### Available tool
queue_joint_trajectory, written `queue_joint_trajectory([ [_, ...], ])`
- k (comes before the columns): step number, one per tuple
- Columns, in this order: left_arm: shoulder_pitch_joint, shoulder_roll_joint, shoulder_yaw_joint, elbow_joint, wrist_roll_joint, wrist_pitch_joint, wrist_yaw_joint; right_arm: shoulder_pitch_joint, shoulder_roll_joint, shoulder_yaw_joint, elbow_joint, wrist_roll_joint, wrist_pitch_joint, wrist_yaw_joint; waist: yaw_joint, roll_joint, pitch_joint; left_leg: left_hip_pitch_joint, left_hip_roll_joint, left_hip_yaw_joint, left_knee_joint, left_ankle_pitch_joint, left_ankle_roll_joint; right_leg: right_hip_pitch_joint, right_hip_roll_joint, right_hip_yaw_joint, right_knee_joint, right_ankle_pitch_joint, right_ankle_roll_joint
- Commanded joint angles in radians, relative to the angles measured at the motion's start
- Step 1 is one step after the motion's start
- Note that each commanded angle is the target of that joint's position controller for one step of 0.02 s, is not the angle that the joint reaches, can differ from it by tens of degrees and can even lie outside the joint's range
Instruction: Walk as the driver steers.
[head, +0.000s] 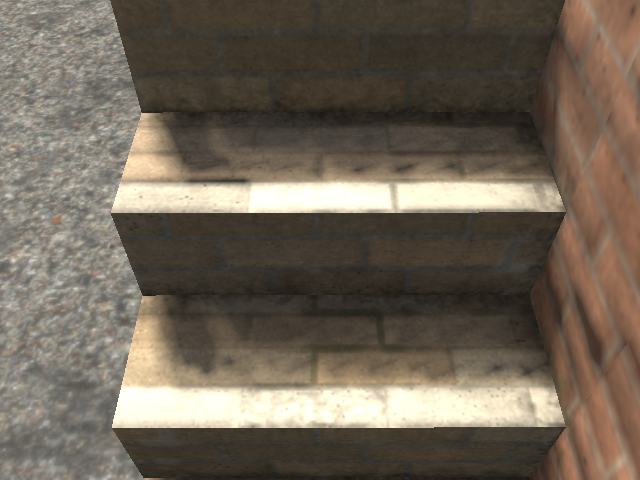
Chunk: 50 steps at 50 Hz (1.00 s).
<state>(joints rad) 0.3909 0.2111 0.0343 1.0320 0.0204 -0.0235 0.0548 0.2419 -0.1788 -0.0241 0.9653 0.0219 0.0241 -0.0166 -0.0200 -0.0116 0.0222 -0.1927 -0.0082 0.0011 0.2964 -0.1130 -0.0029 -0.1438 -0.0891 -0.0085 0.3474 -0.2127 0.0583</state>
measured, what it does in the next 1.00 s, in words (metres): stands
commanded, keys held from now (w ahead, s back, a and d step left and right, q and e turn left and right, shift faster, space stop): w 1.00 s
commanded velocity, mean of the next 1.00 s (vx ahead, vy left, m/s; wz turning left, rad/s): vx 0.00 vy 0.01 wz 0.00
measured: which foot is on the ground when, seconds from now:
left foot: down 0.00-1.00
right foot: down 0.00-1.00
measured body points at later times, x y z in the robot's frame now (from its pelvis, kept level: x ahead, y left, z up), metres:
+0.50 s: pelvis +0.00 +0.00 +0.00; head +0.02 +0.00 +0.45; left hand -0.03 +0.26 -0.15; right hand +0.05 -0.24 -0.15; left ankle +0.03 +0.13 -0.75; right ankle -0.02 -0.16 -0.75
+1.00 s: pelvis +0.00 +0.00 +0.00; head +0.02 +0.00 +0.45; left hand -0.03 +0.26 -0.15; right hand +0.05 -0.24 -0.15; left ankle +0.03 +0.13 -0.75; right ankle -0.02 -0.16 -0.75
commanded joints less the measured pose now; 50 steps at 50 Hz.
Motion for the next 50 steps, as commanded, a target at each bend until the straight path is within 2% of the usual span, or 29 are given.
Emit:
queue_joint_trajectory([
  [1,0.098,0.107,0.019,-0.01,0.002,-0.003,0.003,0.033,-0.089,-0.016,-0.035,0.0,-0.007,-0.002,-0.002,0.001,0.024,0.037,0.07,-0.061,-0.052,0.031,0.066,-0.066,-0.034,0.023,-0.068,0.053,-0.075],
  [5,0.131,0.098,0.019,0.003,-0.002,-0.004,0.002,0.045,-0.083,-0.015,-0.027,-0.001,-0.006,-0.002,0.005,0.014,0.015,0.044,0.072,-0.065,-0.055,0.016,0.066,-0.059,-0.035,0.021,-0.075,0.035,-0.075],
  [7,0.099,0.107,0.019,-0.011,0.002,-0.003,0.003,0.033,-0.089,-0.016,-0.035,0.0,-0.007,-0.002,-0.002,0.001,0.024,0.037,0.07,-0.061,-0.052,0.031,0.066,-0.066,-0.034,0.023,-0.068,0.054,-0.075],
  [10,0.131,0.099,0.019,0.002,-0.002,-0.004,0.002,0.044,-0.084,-0.015,-0.027,-0.001,-0.006,-0.002,0.005,0.013,0.016,0.044,0.072,-0.065,-0.055,0.017,0.066,-0.059,-0.035,0.021,-0.075,0.036,-0.075],
  [12,0.099,0.108,0.02,-0.011,0.002,-0.003,0.003,0.033,-0.089,-0.016,-0.034,0.0,-0.007,-0.002,-0.002,0.001,0.024,0.037,0.07,-0.061,-0.052,0.032,0.065,-0.066,-0.034,0.023,-0.068,0.054,-0.075],
  [16,0.132,0.099,0.019,0.002,-0.003,-0.004,0.002,0.045,-0.083,-0.015,-0.027,-0.001,-0.006,-0.002,0.005,0.014,0.015,0.043,0.072,-0.065,-0.054,0.016,0.066,-0.058,-0.035,0.021,-0.075,0.036,-0.075],
  [18,0.099,0.108,0.02,-0.011,0.002,-0.003,0.003,0.034,-0.089,-0.016,-0.034,0.0,-0.007,-0.002,-0.002,0.001,0.024,0.037,0.07,-0.061,-0.052,0.031,0.065,-0.066,-0.034,0.023,-0.067,0.054,-0.074],
  [21,0.131,0.099,0.019,0.002,-0.002,-0.004,0.002,0.045,-0.084,-0.015,-0.027,-0.001,-0.006,-0.002,0.005,0.013,0.016,0.043,0.072,-0.065,-0.054,0.017,0.066,-0.058,-0.035,0.021,-0.075,0.036,-0.075],
  [23,0.099,0.108,0.02,-0.011,0.001,-0.003,0.003,0.034,-0.089,-0.016,-0.034,0.0,-0.007,-0.002,-0.002,0.001,0.024,0.036,0.07,-0.062,-0.052,0.032,0.065,-0.065,-0.034,0.023,-0.067,0.054,-0.074],
  [28,0.13,0.101,0.019,0.004,-0.003,-0.005,0.001,0.044,-0.083,-0.015,-0.027,0.001,-0.005,-0.002,0.002,0.011,0.028,0.038,0.072,-0.066,-0.057,0.01,0.066,-0.063,-0.034,0.021,-0.077,0.029,-0.075],
  [30,0.097,0.108,0.02,-0.011,0.002,-0.003,0.003,0.033,-0.091,-0.017,-0.034,-0.001,-0.007,-0.002,-0.002,0.0,0.027,0.035,0.07,-0.062,-0.053,0.031,0.065,-0.066,-0.034,0.022,-0.068,0.054,-0.074],
  [36,0.105,0.108,0.02,-0.012,0.0,-0.002,0.004,0.035,-0.09,-0.017,-0.035,0.0,-0.008,-0.002,0.0,0.003,0.021,0.037,0.069,-0.061,-0.05,0.036,0.065,-0.063,-0.034,0.023,-0.065,0.057,-0.074],
  [37,0.133,0.099,0.019,0.002,-0.003,-0.004,0.002,0.047,-0.084,-0.015,-0.026,-0.001,-0.006,-0.002,0.005,0.013,0.016,0.042,0.072,-0.065,-0.054,0.016,0.065,-0.058,-0.035,0.021,-0.074,0.036,-0.074],
  [39,0.099,0.11,0.02,-0.009,0.001,-0.003,0.002,0.033,-0.089,-0.017,-0.035,0.001,-0.006,-0.002,-0.004,-0.002,0.036,0.031,0.07,-0.063,-0.054,0.025,0.065,-0.069,-0.033,0.022,-0.069,0.048,-0.074],
  [45,0.106,0.109,0.02,-0.012,0.0,-0.002,0.004,0.036,-0.09,-0.017,-0.035,0.0,-0.008,-0.002,0.0,0.004,0.021,0.037,0.069,-0.061,-0.05,0.037,0.064,-0.063,-0.034,0.023,-0.065,0.058,-0.074],
  [46,0.133,0.1,0.019,0.001,-0.003,-0.004,0.002,0.047,-0.084,-0.015,-0.026,-0.001,-0.006,-0.002,0.005,0.013,0.016,0.041,0.072,-0.065,-0.054,0.017,0.065,-0.057,-0.035,0.021,-0.074,0.036,-0.074],
  [48,0.101,0.108,0.02,-0.012,0.001,-0.002,0.004,0.035,-0.09,-0.017,-0.034,0.0,-0.007,-0.002,-0.001,0.001,0.025,0.035,0.07,-0.062,-0.052,0.031,0.064,-0.065,-0.034,0.022,-0.067,0.054,-0.074],
  [50,0.132,0.1,0.019,0.001,-0.002,-0.004,0.002,0.047,-0.084,-0.015,-0.026,-0.001,-0.006,-0.002,0.005,0.014,0.016,0.041,0.072,-0.065,-0.055,0.016,0.065,-0.057,-0.035,0.021,-0.075,0.037,-0.074],
])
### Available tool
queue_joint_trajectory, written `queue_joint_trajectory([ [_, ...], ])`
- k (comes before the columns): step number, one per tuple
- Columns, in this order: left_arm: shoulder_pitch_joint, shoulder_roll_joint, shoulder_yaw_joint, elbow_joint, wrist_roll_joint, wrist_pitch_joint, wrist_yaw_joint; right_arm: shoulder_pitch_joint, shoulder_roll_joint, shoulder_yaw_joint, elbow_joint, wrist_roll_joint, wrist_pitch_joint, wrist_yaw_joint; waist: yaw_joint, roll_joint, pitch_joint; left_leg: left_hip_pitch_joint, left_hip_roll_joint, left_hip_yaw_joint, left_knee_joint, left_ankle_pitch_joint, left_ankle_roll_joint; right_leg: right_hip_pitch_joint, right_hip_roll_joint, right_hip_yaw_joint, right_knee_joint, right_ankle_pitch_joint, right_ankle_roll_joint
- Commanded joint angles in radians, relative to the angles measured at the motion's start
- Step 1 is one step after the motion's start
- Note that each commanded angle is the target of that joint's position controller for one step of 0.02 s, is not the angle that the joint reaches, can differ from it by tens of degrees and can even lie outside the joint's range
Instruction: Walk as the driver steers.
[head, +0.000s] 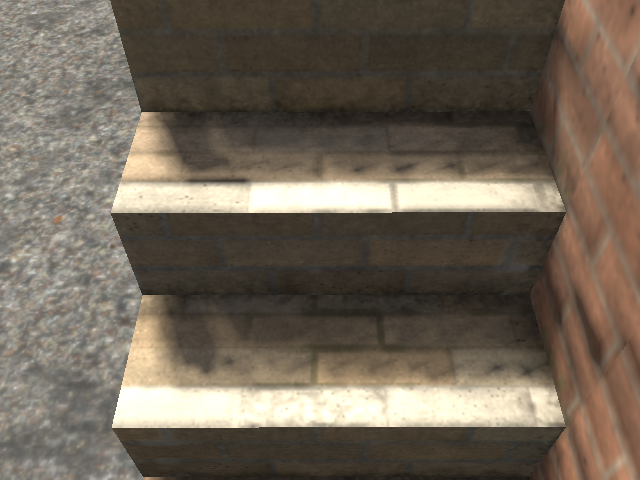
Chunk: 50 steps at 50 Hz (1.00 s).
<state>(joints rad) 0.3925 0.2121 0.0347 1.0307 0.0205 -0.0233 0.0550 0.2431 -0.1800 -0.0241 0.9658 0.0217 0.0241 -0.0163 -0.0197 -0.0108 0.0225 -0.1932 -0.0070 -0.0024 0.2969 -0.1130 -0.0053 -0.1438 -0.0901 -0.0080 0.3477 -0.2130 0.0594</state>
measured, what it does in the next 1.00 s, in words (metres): stands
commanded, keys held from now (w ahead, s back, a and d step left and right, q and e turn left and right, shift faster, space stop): w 0.24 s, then no key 0.76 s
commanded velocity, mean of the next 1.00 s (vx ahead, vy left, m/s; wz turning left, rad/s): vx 0.11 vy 0.00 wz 0.00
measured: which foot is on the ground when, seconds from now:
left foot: down 0.00-1.00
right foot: down 0.00-1.00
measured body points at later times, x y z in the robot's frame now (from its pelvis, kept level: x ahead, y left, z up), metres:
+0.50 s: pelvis +0.03 +0.00 -0.01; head +0.03 +0.00 +0.44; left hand +0.03 +0.26 -0.15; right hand +0.08 -0.23 -0.15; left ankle +0.03 +0.13 -0.75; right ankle -0.02 -0.16 -0.75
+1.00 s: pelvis +0.01 -0.01 +0.00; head +0.03 -0.01 +0.45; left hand -0.01 +0.25 -0.14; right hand +0.06 -0.25 -0.15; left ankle +0.03 +0.13 -0.75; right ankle -0.02 -0.16 -0.75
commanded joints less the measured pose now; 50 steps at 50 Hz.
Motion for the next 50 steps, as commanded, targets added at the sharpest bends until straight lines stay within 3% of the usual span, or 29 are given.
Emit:
queue_joint_trajectory([
  [1,0.101,0.11,0.02,-0.009,0.0,-0.003,0.003,0.031,-0.089,-0.017,-0.036,0.002,-0.007,-0.002,-0.003,-0.001,0.032,0.033,0.068,-0.059,-0.053,0.029,0.067,-0.067,-0.032,0.022,-0.068,0.051,-0.075],
  [12,0.105,0.109,0.02,-0.01,0.0,-0.002,0.004,0.035,-0.089,-0.017,-0.035,0.0,-0.008,-0.002,0.0,0.003,0.02,0.038,0.068,-0.058,-0.05,0.038,0.066,-0.062,-0.033,0.022,-0.065,0.06,-0.075],
  [13,0.027,0.158,0.031,-0.064,-0.025,-0.014,0.018,0.029,-0.142,-0.03,-0.075,0.022,-0.026,-0.009,-0.013,0.024,-0.042,0.018,0.048,-0.064,0.006,-0.479,0.117,-0.126,-0.023,0.025,-0.007,-0.344,-0.153],
  [14,-0.025,0.143,0.023,-0.099,-0.029,-0.015,0.021,-0.026,-0.131,-0.026,-0.104,0.019,-0.04,-0.007,-0.015,0.023,0.036,-0.084,0.076,-0.115,0.003,-0.501,0.13,-0.192,-0.046,0.058,0.007,-0.379,-0.174],
  [17,0.08,0.118,0.021,-0.071,-0.021,-0.008,0.023,0.024,-0.075,-0.014,-0.086,-0.004,-0.06,-0.002,0.002,-0.058,-0.007,-0.106,0.054,-0.086,0.029,-0.294,0.119,-0.088,-0.067,0.077,-0.014,-0.214,-0.192],
  [18,0.091,0.117,0.021,-0.067,-0.021,0.0,0.023,0.036,-0.071,-0.014,-0.073,0.0,-0.06,0.004,0.0,-0.068,0.0,-0.109,0.041,-0.066,0.044,-0.281,0.112,-0.086,-0.067,0.082,-0.022,-0.215,-0.193],
  [21,0.052,0.095,0.009,-0.077,-0.017,0.013,0.022,0.049,-0.076,-0.011,-0.047,0.001,-0.05,0.017,-0.014,-0.012,0.036,-0.064,0.044,-0.083,0.001,-0.267,0.104,-0.131,-0.026,0.034,-0.001,-0.16,-0.162],
  [23,0.074,0.063,-0.007,-0.067,-0.003,0.004,0.018,0.001,-0.082,-0.005,-0.041,-0.004,-0.039,0.019,0.021,0.063,0.05,-0.045,0.053,-0.104,-0.019,-0.155,0.092,-0.12,-0.001,-0.003,0.003,-0.029,-0.126],
  [25,0.082,0.092,-0.01,-0.051,0.003,-0.006,0.011,0.012,-0.069,0.002,-0.029,-0.008,-0.038,0.023,0.008,0.032,0.043,0.005,0.049,-0.076,-0.005,0.162,0.071,-0.069,-0.017,0.007,-0.014,0.153,-0.096],
  [27,0.095,0.129,-0.006,-0.048,0.001,-0.012,0.011,0.045,-0.121,-0.013,-0.02,-0.002,-0.044,0.025,0.005,0.05,-0.007,0.089,0.062,-0.069,0.018,0.456,0.061,-0.022,-0.026,0.004,-0.005,0.329,-0.074],
  [29,0.115,0.132,-0.006,-0.037,-0.006,-0.016,0.004,0.056,-0.128,-0.018,-0.019,0.002,-0.037,0.018,0.004,0.044,-0.057,0.145,0.067,-0.062,0.025,0.561,0.063,0.013,-0.028,0.001,-0.009,0.401,-0.066],
  [31,0.12,0.12,-0.008,-0.027,-0.011,-0.025,-0.007,0.057,-0.118,-0.02,-0.025,-0.001,-0.02,0.01,-0.003,0.023,-0.075,0.169,0.073,-0.059,0.015,0.537,0.068,0.025,-0.032,-0.004,-0.018,0.397,-0.066],
  [36,0.111,0.106,-0.005,-0.014,-0.004,-0.028,-0.017,0.041,-0.103,-0.024,-0.044,-0.007,0.006,0.003,-0.008,-0.006,-0.06,0.153,0.078,-0.052,-0.009,0.412,0.066,0.02,-0.04,-0.002,-0.044,0.338,-0.064],
  [43,0.107,0.111,0.004,-0.015,0.007,-0.011,-0.004,0.032,-0.094,-0.027,-0.043,-0.007,0.008,0.006,-0.003,-0.012,-0.012,0.096,0.075,-0.048,-0.031,0.201,0.055,-0.009,-0.041,0.012,-0.067,0.206,-0.074],
  [50,0.109,0.112,0.008,-0.016,0.003,-0.006,-0.004,0.03,-0.093,-0.022,-0.032,-0.004,0.003,0.002,0.0,-0.006,0.036,0.05,0.07,-0.051,-0.045,0.06,0.055,-0.053,-0.033,0.022,-0.071,0.073,-0.081],
])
